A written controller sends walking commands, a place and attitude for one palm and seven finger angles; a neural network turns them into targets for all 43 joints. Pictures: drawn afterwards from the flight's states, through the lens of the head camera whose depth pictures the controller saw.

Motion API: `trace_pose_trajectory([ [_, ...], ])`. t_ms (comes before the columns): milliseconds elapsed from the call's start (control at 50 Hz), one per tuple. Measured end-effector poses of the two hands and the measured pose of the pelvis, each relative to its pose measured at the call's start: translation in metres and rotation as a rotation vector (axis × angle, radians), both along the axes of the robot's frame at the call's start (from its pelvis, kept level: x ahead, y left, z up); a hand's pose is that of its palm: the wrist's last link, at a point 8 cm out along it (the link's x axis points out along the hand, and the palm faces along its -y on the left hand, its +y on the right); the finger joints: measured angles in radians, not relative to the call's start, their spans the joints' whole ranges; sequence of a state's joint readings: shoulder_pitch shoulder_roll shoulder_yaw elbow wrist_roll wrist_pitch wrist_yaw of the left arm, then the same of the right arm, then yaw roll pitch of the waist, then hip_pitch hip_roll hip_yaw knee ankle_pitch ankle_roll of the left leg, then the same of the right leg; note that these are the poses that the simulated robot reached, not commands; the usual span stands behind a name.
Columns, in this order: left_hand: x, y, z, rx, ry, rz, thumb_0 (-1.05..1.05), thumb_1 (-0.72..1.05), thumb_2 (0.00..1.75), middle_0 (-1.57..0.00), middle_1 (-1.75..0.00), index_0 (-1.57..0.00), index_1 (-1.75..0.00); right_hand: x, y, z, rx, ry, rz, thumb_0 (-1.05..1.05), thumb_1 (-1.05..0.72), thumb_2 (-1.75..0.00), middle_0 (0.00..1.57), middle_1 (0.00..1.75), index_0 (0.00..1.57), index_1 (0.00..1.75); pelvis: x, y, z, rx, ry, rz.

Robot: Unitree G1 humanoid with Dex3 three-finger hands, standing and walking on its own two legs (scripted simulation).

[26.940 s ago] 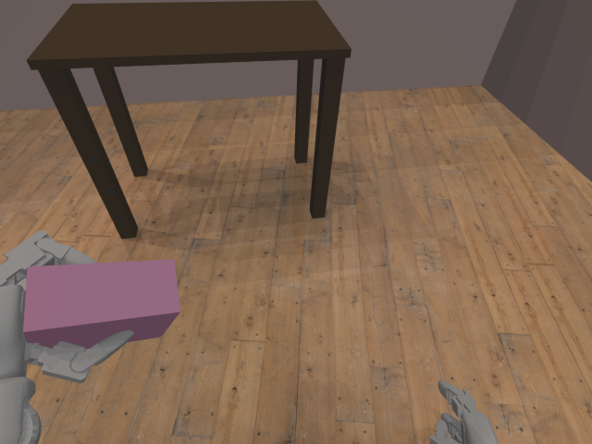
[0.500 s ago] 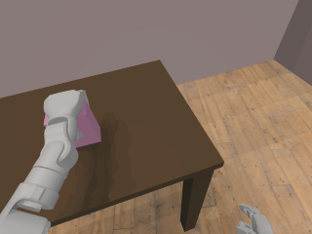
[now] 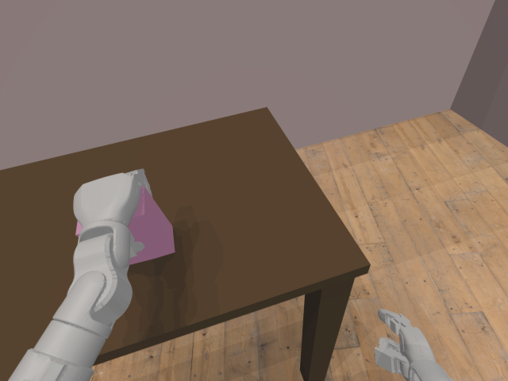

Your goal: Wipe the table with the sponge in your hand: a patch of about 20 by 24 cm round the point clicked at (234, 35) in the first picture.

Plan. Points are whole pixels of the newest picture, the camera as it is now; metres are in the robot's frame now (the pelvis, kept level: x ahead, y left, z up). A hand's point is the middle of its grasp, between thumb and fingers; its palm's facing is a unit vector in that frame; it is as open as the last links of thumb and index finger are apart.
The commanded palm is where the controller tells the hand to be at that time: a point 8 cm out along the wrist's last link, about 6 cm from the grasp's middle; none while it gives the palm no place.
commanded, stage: wipe back along the middle lane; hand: left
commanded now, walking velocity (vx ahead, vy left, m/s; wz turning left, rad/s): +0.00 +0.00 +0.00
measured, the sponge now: (136, 236) +0.32 +0.24 +0.07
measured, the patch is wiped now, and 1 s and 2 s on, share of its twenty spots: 0.55 0.75 0.85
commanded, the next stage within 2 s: slide across to the third lane in 0.70 s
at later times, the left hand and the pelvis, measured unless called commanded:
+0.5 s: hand (135, 245) +0.27 +0.20 +0.12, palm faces +0.15 -0.10 -0.98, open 9.7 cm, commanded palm +0.22 +0.20 +0.14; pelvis -0.01 -0.01 +0.00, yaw +0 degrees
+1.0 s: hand (139, 260) +0.25 +0.19 +0.12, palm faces +0.15 -0.11 -0.98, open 9.7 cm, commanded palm +0.21 +0.17 +0.16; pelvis -0.02 -0.03 +0.00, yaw -1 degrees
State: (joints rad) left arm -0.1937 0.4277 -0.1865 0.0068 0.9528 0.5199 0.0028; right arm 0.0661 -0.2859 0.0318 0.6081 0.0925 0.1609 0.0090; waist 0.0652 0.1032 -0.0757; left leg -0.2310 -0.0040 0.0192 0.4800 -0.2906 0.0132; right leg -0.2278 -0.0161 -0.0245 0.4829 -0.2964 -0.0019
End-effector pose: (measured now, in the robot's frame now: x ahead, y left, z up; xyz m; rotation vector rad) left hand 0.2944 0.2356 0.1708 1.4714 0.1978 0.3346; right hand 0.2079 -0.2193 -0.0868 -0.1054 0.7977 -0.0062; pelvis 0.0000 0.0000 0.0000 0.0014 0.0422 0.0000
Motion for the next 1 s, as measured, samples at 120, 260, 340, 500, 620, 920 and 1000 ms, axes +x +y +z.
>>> trace_pose_trajectory([
  [120, -0.013, -0.008, -0.001, 0.002, -0.007, -0.002, 0.02, -0.46, 1.1, -0.72, -1.45, -0.73, -1.43, 0.011, 0.011, 0.006, 0.02, -0.038, 0.036, 0.01, -0.91, -0.9, 0.2, 0.3, 0.2, 0.3, -0.003, 0.0, -0.001, 0.002, -0.01, 0.004],
  [260, -0.029, -0.02, -0.001, -0.002, -0.023, -0.015, 0.02, -0.46, 1.09, -0.72, -1.45, -0.73, -1.43, 0.016, 0.018, 0.009, 0.048, -0.067, 0.062, 0.01, -0.91, -0.9, 0.2, 0.3, 0.2, 0.3, -0.006, -0.003, -0.002, 0.005, -0.021, 0.005],
  [340, -0.035, -0.025, -0.002, -0.008, -0.03, -0.016, 0.02, -0.46, 1.09, -0.72, -1.45, -0.73, -1.43, 0.016, 0.018, 0.009, 0.052, -0.069, 0.069, 0.01, -0.91, -0.9, 0.2, 0.3, 0.2, 0.3, -0.008, -0.006, -0.002, 0.007, -0.028, 0.003],
  [500, -0.052, -0.033, 0.0, -0.034, -0.053, -0.022, 0.02, -0.46, 1.09, -0.72, -1.45, -0.73, -1.43, 0.009, 0.006, 0.008, 0.06, -0.075, 0.056, 0.01, -0.91, -0.9, 0.2, 0.3, 0.2, 0.3, -0.01, -0.012, -0.003, 0.009, -0.036, -0.009],
  [620, -0.067, -0.037, 0.0, -0.058, -0.069, -0.024, 0.02, -0.46, 1.09, -0.71, -1.45, -0.73, -1.42, 0.001, -0.006, 0.007, 0.041, -0.07, 0.039, 0.01, -0.91, -0.9, 0.2, 0.3, 0.2, 0.3, -0.014, -0.017, -0.003, 0.011, -0.047, -0.011],
  [920, -0.078, -0.045, -0.001, -0.054, -0.063, -0.028, 0.02, -0.45, 1.09, -0.72, -1.45, -0.73, -1.42, -0.01, -0.023, 0.005, 0.025, -0.078, 0.009, 0.01, -0.91, -0.9, 0.2, 0.3, 0.2, 0.3, -0.02, -0.026, -0.003, 0.015, -0.059, -0.016],
  [1000, -0.076, -0.048, -0.001, -0.045, -0.049, -0.029, 0.02, -0.46, 1.09, -0.72, -1.45, -0.74, -1.42, -0.009, -0.021, 0.004, 0.026, -0.082, 0.015, 0.01, -0.91, -0.9, 0.2, 0.3, 0.2, 0.3, -0.021, -0.027, -0.003, 0.015, -0.063, -0.011],
])
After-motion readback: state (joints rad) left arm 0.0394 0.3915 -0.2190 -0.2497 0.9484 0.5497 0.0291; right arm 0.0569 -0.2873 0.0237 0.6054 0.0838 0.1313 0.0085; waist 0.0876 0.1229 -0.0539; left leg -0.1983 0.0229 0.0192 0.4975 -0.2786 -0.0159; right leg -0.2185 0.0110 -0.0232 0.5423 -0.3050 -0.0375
